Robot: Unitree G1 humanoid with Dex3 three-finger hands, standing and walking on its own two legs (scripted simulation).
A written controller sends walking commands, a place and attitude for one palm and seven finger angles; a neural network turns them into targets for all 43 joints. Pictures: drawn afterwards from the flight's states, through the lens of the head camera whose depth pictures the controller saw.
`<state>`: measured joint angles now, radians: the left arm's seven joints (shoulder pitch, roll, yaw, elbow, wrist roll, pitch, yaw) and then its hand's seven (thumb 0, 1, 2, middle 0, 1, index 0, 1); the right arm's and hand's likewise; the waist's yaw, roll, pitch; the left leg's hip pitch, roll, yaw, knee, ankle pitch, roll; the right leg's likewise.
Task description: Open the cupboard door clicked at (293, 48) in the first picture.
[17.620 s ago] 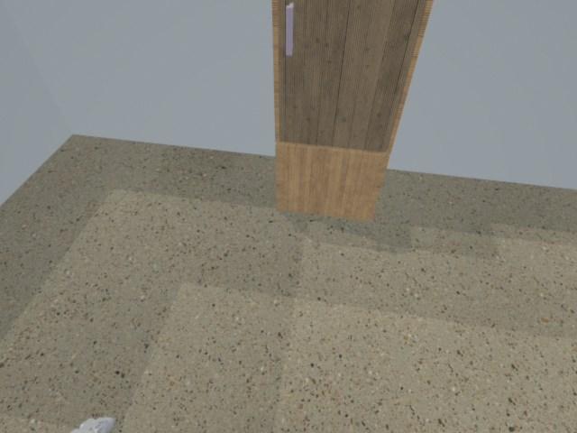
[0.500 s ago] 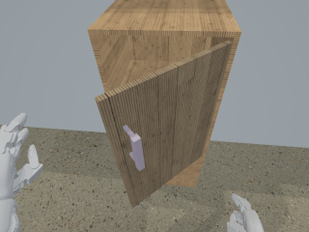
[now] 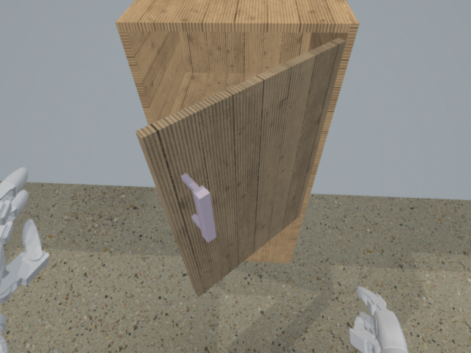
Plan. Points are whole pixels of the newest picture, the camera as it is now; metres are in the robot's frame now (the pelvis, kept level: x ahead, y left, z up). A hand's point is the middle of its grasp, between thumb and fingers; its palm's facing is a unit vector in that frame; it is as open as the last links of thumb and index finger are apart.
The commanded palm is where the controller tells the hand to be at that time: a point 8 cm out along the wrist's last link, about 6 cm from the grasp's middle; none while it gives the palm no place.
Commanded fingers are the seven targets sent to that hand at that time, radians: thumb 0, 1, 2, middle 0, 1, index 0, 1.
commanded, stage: step back with the hand held close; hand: left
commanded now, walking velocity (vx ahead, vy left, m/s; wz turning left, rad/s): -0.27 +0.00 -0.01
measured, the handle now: (198, 209) +0.33 +0.09 +0.08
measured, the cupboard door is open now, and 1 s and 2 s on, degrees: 43 43 43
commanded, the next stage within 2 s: stop stepping back and stand still in 0.88 s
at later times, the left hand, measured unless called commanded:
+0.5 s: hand out of the picture +0.11 +0.28 +0.15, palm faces +0.46 -0.75 -0.47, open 7.4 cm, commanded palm +0.05 +0.32 +0.17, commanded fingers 0.00 0.90 0.90 -0.20 -0.30 -0.20 -0.30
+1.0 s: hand out of the picture +0.02 +0.27 +0.16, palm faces +0.37 -0.81 -0.45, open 7.4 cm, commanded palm -0.03 +0.32 +0.17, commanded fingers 0.00 0.90 0.90 -0.20 -0.30 -0.20 -0.30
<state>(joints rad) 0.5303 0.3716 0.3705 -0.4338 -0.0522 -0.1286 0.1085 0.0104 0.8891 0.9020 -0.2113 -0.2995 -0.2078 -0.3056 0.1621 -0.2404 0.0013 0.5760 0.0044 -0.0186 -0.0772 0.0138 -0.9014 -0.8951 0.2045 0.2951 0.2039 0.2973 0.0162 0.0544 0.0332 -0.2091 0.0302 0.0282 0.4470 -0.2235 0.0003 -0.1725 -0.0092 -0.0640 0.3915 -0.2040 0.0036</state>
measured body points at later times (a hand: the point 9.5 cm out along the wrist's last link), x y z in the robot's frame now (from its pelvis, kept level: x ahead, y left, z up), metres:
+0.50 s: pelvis -0.09 +0.02 -0.02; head -0.07 +0.03 +0.43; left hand +0.08 +0.32 +0.18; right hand +0.09 -0.21 -0.10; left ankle +0.01 +0.12 -0.74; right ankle +0.00 -0.12 -0.74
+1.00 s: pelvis -0.18 +0.02 -0.01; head -0.16 +0.04 +0.43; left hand +0.00 +0.31 +0.18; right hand +0.00 -0.20 -0.10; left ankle -0.06 +0.11 -0.72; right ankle -0.26 -0.11 -0.74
